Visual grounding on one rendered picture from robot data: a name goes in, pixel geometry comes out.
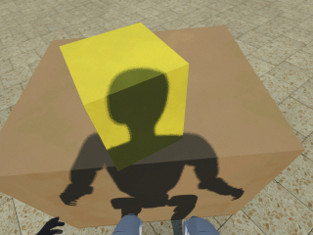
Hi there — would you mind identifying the robot left hand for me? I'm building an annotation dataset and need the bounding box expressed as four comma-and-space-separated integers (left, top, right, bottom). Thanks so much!
36, 216, 65, 235

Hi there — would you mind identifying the robot right thigh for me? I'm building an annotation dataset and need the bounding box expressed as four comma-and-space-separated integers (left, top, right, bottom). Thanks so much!
183, 217, 220, 235

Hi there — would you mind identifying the pedestal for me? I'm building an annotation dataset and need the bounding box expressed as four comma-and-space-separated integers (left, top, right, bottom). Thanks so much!
0, 25, 305, 229

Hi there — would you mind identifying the robot thigh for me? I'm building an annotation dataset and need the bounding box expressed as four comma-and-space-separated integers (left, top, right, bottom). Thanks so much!
183, 217, 220, 235
112, 214, 143, 235

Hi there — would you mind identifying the carton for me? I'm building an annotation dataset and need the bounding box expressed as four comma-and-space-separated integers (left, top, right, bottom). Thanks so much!
60, 23, 189, 171

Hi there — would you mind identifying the robot left thigh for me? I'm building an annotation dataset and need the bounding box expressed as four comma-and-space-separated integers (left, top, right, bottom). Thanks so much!
112, 214, 143, 235

